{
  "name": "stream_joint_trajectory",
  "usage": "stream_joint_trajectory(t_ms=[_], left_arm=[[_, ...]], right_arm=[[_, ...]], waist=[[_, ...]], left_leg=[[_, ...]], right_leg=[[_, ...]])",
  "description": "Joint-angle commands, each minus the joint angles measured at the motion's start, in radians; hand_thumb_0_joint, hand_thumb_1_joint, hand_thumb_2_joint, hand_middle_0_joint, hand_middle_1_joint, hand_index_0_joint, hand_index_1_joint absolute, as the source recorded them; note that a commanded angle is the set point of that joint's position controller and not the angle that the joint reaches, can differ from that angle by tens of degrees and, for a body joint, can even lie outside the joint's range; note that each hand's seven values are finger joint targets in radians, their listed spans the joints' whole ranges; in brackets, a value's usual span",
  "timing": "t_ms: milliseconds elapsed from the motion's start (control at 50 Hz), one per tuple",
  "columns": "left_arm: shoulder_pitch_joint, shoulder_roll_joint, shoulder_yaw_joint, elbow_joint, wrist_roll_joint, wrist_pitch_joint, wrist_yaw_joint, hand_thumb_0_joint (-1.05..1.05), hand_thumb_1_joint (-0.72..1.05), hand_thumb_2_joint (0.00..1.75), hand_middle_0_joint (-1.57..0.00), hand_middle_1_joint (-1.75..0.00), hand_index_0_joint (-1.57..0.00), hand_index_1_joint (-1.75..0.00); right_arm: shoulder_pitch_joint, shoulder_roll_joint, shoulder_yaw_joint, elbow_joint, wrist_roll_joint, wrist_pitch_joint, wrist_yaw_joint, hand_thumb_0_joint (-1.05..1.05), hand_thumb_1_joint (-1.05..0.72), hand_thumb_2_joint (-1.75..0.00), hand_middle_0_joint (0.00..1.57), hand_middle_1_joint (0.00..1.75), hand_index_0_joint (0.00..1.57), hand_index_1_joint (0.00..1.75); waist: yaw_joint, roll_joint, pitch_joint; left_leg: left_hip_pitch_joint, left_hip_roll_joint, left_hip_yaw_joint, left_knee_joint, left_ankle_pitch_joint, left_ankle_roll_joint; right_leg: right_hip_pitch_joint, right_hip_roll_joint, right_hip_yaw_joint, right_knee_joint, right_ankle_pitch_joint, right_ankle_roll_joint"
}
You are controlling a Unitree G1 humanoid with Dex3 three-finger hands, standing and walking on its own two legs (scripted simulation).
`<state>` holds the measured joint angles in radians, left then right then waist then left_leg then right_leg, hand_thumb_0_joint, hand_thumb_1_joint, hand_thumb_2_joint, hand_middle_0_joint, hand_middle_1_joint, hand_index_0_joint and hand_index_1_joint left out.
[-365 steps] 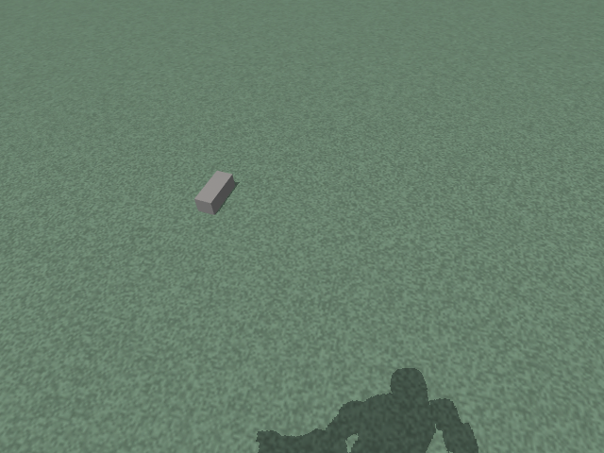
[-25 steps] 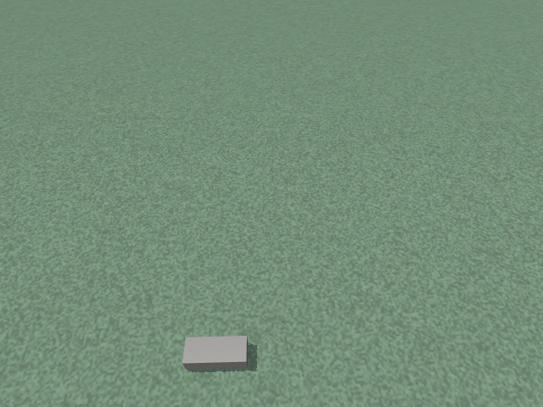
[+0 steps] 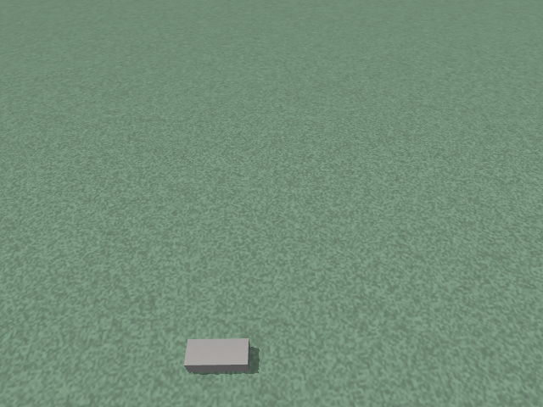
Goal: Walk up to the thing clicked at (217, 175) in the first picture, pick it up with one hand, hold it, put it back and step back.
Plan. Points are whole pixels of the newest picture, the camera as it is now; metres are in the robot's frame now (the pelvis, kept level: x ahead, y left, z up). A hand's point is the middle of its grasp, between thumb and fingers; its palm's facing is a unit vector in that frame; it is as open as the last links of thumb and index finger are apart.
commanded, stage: stand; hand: left
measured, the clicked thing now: (218, 355) +0.44 +0.21 -0.75
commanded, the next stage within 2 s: none
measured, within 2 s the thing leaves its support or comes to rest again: neither
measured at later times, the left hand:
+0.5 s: hand out of the picture +0.07 +0.24 -0.16, palm faces -0.02 -0.94 -0.34, open 7.4 cm
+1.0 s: hand out of the picture +0.06 +0.24 -0.16, palm faces -0.03 -0.94 -0.34, open 7.4 cm
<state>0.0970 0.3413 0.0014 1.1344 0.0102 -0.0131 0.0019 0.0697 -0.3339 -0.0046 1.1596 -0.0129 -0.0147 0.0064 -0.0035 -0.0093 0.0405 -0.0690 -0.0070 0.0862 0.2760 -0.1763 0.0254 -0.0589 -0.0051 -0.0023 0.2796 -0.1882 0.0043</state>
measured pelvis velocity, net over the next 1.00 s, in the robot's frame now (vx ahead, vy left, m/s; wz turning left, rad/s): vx -0.01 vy -0.01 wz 0.01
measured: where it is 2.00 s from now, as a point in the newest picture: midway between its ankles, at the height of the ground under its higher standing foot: outside the picture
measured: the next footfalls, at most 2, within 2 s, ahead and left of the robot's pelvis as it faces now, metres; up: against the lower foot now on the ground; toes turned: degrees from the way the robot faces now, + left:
none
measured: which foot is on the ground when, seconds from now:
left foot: down 0.00-1.00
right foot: down 0.00-1.00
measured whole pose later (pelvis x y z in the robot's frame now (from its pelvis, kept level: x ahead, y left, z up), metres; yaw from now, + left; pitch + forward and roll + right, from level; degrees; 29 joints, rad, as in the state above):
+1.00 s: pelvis -0.01 -0.01 +0.00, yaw +0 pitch -2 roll +0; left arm 0.12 0.35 -0.01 1.13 0.01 -0.02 0.00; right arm 0.11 -0.35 0.00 1.16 -0.02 -0.01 0.01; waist 0.00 0.00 0.04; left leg -0.08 0.01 0.08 0.28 -0.17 0.01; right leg -0.07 0.01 -0.01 0.28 -0.18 -0.01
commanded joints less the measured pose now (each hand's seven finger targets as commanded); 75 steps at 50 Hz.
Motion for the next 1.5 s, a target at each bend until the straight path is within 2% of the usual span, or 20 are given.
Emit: stream_joint_trajectory(t_ms=[0, 580, 1240, 1420, 1480], left_arm=[[-0.045, 0.21, 0.035, -0.061, -0.004, -0.018, 0.012, 0.0, 0.9, 0.9, -0.2, -0.3, -0.2, -0.3], [-0.031, 0.22, 0.028, -0.063, -0.002, -0.022, 0.012, 0.0, 0.9, 0.9, -0.2, -0.3, -0.2, -0.3], [-0.018, 0.222, 0.025, -0.06, -0.003, -0.023, 0.01, 0.0, 0.9, 0.9, -0.2, -0.3, -0.2, -0.3], [-0.018, 0.22, 0.024, -0.065, -0.002, -0.024, 0.012, 0.0, 0.9, 0.9, -0.2, -0.3, -0.2, -0.3], [-0.021, 0.224, 0.026, -0.064, -0.003, -0.024, 0.013, 0.0, 0.9, 0.9, -0.2, -0.3, -0.2, -0.3]], right_arm=[[-0.033, -0.212, -0.037, -0.061, 0.006, -0.021, -0.019, 0.0, -0.9, -0.9, 0.2, 0.3, 0.2, 0.3], [-0.01, -0.224, -0.036, -0.064, 0.002, -0.019, -0.016, 0.0, -0.9, -0.9, 0.2, 0.3, 0.2, 0.3], [-0.003, -0.226, -0.03, -0.066, 0.004, -0.021, -0.017, 0.0, -0.9, -0.9, 0.2, 0.3, 0.2, 0.3], [-0.002, -0.229, -0.034, -0.071, 0.003, -0.019, -0.018, 0.0, -0.9, -0.9, 0.2, 0.3, 0.2, 0.3], [0.003, -0.225, -0.031, -0.07, 0.004, -0.023, -0.018, 0.0, -0.9, -0.9, 0.2, 0.3, 0.2, 0.3]], waist=[[-0.006, 0.008, -0.068], [-0.004, 0.014, -0.061], [0.001, 0.008, -0.057], [-0.001, 0.007, -0.083], [-0.001, 0.019, -0.074]], left_leg=[[0.039, 0.156, -0.134, -0.03, 0.215, -0.011], [0.02, 0.159, -0.147, -0.027, 0.128, -0.002], [0.026, 0.162, -0.153, -0.029, 0.157, -0.005], [0.046, 0.164, -0.139, -0.009, 0.203, -0.002], [0.037, 0.165, -0.147, -0.019, 0.212, -0.005]], right_leg=[[-0.017, -0.139, 0.1, -0.035, 0.21, -0.022], [-0.039, -0.138, 0.113, -0.053, 0.157, -0.029], [-0.043, -0.135, 0.107, -0.044, 0.17, -0.03], [-0.023, -0.142, 0.108, -0.037, 0.236, -0.033], [-0.017, -0.14, 0.104, -0.033, 0.23, -0.032]])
